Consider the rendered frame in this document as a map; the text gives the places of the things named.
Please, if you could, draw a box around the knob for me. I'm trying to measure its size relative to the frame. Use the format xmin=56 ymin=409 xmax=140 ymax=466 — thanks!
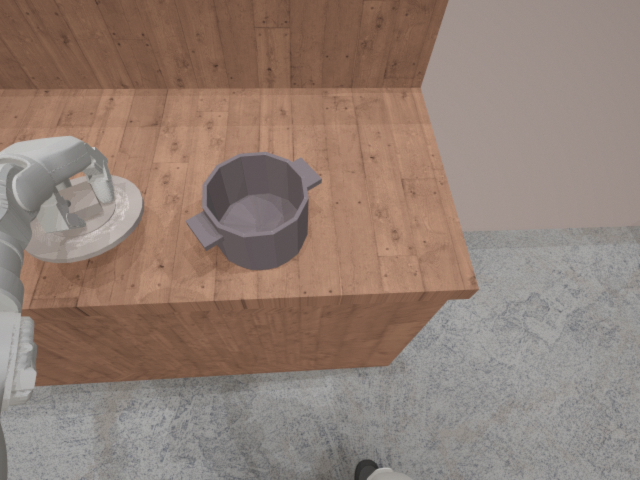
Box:
xmin=51 ymin=181 xmax=103 ymax=219

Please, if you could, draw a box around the robot left hand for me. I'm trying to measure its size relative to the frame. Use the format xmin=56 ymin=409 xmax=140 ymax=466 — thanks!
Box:
xmin=0 ymin=136 xmax=114 ymax=233

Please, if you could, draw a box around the table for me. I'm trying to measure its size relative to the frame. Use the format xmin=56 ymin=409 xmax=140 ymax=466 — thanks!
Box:
xmin=0 ymin=0 xmax=479 ymax=386

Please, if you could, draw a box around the robot right foot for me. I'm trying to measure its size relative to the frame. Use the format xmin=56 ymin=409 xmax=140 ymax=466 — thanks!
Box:
xmin=354 ymin=460 xmax=379 ymax=480

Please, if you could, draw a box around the pot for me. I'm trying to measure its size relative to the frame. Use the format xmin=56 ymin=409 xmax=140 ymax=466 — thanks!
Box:
xmin=186 ymin=152 xmax=322 ymax=270

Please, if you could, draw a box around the lid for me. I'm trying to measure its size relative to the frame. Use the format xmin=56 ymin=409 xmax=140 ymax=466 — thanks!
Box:
xmin=25 ymin=175 xmax=144 ymax=263

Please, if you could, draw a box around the robot left forearm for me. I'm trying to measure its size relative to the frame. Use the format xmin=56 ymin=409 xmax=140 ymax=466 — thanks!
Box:
xmin=0 ymin=153 xmax=53 ymax=313

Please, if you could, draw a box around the robot left upper arm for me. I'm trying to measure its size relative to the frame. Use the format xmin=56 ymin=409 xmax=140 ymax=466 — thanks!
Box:
xmin=0 ymin=311 xmax=37 ymax=480

